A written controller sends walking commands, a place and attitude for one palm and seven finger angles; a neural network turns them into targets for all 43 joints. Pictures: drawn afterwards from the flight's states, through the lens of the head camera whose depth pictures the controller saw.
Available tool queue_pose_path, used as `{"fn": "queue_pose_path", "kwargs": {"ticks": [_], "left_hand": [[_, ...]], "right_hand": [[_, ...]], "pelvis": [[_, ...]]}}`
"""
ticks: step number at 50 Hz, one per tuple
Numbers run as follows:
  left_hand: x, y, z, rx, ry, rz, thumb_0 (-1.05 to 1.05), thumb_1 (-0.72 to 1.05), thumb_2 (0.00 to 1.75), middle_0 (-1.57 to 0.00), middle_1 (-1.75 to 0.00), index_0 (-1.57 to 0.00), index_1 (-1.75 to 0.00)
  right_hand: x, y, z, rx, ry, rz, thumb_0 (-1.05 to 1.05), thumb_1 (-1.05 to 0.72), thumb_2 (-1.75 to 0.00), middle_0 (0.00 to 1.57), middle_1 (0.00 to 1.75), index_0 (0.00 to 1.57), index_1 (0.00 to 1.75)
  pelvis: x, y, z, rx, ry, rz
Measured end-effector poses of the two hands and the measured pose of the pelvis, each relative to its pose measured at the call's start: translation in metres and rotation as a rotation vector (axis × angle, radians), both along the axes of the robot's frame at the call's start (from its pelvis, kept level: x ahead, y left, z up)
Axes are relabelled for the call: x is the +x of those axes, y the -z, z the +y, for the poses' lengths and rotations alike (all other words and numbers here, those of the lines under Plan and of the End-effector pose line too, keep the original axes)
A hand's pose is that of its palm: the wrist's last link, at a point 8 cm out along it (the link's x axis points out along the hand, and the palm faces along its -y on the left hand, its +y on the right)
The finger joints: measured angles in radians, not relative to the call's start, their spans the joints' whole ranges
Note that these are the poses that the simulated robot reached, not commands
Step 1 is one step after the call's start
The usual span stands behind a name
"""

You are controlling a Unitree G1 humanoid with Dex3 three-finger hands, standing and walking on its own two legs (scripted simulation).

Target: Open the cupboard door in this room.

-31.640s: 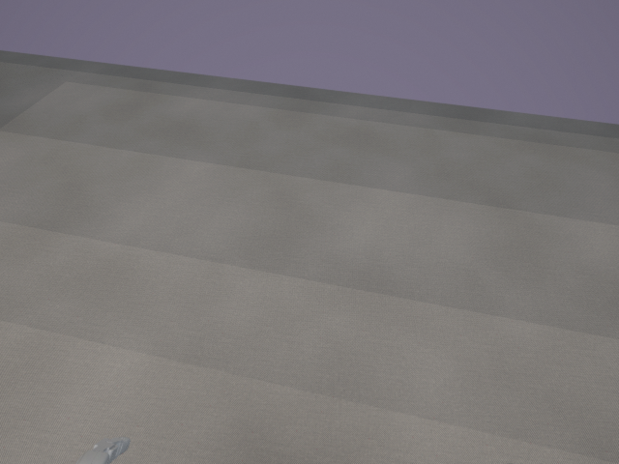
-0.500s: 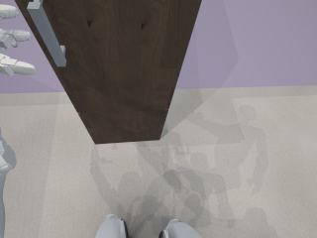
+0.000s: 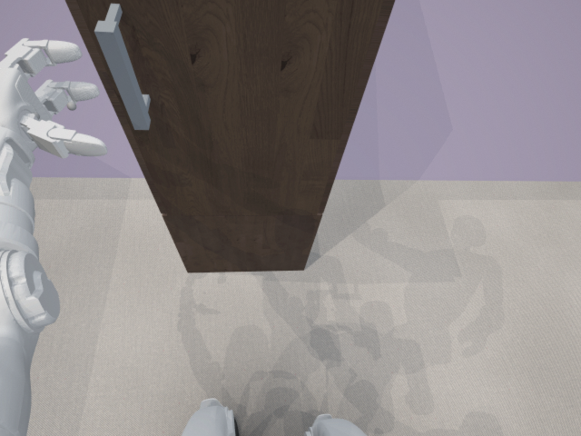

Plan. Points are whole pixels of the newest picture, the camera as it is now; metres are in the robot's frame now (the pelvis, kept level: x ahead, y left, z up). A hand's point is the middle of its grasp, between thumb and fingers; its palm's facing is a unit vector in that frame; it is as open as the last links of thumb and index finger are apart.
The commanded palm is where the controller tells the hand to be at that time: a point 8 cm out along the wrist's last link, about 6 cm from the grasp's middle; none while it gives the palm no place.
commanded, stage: move the hooked fingers beside the handle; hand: left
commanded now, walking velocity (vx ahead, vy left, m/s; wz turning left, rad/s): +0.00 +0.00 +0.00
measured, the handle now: (129, 72) +0.57 +0.17 +0.13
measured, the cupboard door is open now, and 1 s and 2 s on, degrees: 0 0 0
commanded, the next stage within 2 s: slide the fingers in behind the handle in 0.32 s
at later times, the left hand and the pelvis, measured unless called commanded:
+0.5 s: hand (70, 96) +0.53 +0.23 +0.13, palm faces -0.03 -1.00 +0.00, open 14.0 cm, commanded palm +0.51 +0.28 +0.12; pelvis -0.01 +0.00 +0.00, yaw -1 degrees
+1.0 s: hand (96, 100) +0.52 +0.20 +0.13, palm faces -0.05 -1.00 +0.01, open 14.0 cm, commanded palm +0.50 +0.24 +0.12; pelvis +0.00 +0.00 +0.00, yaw +0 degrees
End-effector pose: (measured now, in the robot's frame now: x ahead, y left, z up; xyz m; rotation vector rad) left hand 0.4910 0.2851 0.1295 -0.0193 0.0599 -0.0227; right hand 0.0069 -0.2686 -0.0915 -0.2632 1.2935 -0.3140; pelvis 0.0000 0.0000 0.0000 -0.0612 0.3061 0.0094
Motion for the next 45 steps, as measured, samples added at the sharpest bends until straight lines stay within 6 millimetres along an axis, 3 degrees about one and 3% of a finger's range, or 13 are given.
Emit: {"fn": "queue_pose_path", "kwargs": {"ticks": [5, 11, 17, 23, 29, 45], "left_hand": [[0.004, -0.001, 0.003, 0.018, -0.017, -0.022, -0.01, -0.51, 0.30, -0.30, -1.20, -0.30, -1.20], [0.011, -0.008, 0.002, 0.011, 0.001, -0.045, -0.01, -0.50, 0.30, -0.30, -1.20, -0.30, -1.20], [0.013, -0.003, 0.003, 0.006, 0.007, 0.007, -0.01, -0.50, 0.30, -0.30, -1.20, -0.30, -1.20], [0.014, -0.001, 0.005, 0.019, -0.001, -0.021, -0.01, -0.50, 0.30, -0.30, -1.20, -0.30, -1.20], [0.016, -0.002, -0.003, 0.015, 0.024, -0.033, -0.01, -0.50, 0.30, -0.30, -1.20, -0.30, -1.20], [0.012, 0.000, -0.017, 0.024, 0.001, -0.045, -0.01, -0.50, 0.30, -0.30, -1.20, -0.30, -1.20]], "right_hand": [[-0.010, 0.001, -0.004, -0.017, 0.003, 0.014, 0.00, -0.90, -0.90, 0.21, 0.30, 0.20, 0.30], [-0.037, 0.000, -0.005, -0.026, 0.036, 0.078, 0.00, -0.90, -0.90, 0.21, 0.30, 0.20, 0.30], [-0.060, -0.003, -0.002, -0.023, 0.071, 0.130, 0.00, -0.90, -0.90, 0.21, 0.30, 0.20, 0.30], [-0.071, -0.004, 0.003, -0.017, 0.089, 0.159, 0.00, -0.90, -0.90, 0.21, 0.30, 0.20, 0.30], [-0.066, -0.003, 0.006, -0.008, 0.081, 0.156, 0.00, -0.90, -0.90, 0.21, 0.30, 0.20, 0.30], [-0.024, 0.003, 0.008, 0.019, 0.029, 0.039, 0.00, -0.90, -0.90, 0.21, 0.30, 0.20, 0.30]], "pelvis": [[-0.007, 0.004, -0.002, -0.004, -0.002, 0.013], [-0.009, 0.005, -0.004, -0.007, 0.003, 0.028], [-0.007, 0.005, -0.003, -0.008, 0.010, 0.033], [-0.007, 0.005, -0.002, -0.010, 0.016, 0.037], [-0.004, 0.004, 0.000, -0.011, 0.011, 0.039], [-0.001, 0.003, 0.003, -0.006, 0.009, 0.019]]}}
